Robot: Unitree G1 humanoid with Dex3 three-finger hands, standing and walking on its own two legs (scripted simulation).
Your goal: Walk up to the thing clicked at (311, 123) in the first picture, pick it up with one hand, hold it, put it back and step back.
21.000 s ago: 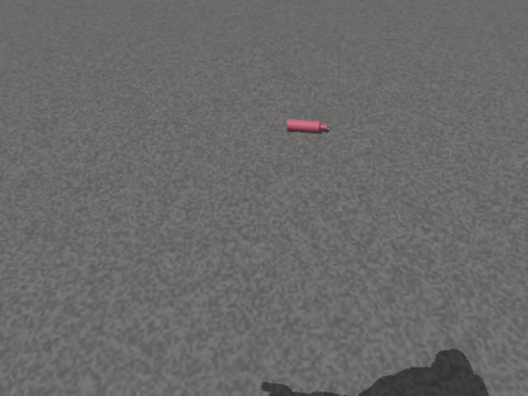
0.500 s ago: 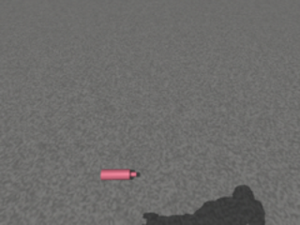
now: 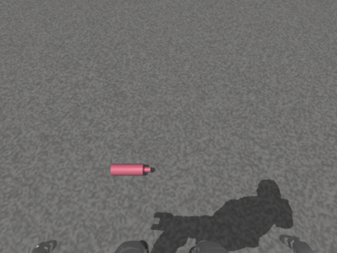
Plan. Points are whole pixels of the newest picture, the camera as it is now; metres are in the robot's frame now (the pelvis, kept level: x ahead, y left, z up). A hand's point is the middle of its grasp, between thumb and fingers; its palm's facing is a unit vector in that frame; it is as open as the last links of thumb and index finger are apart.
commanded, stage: walk up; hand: left
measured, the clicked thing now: (131, 169) +0.57 +0.23 -0.73
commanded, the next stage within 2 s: none
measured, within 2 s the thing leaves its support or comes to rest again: neither
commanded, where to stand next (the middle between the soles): +0.18 +0.01 m, yaw +0 degrees
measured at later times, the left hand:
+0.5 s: hand out of the picture +0.00 +0.28 -0.16, palm faces +0.07 -0.92 -0.38, open 7.4 cm
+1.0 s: hand out of the picture -0.15 +0.27 -0.13, palm faces +0.01 -0.90 -0.44, open 7.4 cm
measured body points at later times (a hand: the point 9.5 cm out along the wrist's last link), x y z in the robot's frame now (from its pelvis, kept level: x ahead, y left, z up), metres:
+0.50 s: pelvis -0.11 +0.01 -0.01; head -0.05 +0.03 +0.43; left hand -0.01 +0.33 -0.14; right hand -0.01 -0.30 -0.13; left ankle -0.13 +0.12 -0.73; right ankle -0.02 -0.12 -0.70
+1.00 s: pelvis -0.24 +0.00 +0.00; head -0.18 -0.03 +0.44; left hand -0.15 +0.31 -0.10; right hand -0.12 -0.31 -0.14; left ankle -0.29 +0.14 -0.66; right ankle -0.21 -0.12 -0.73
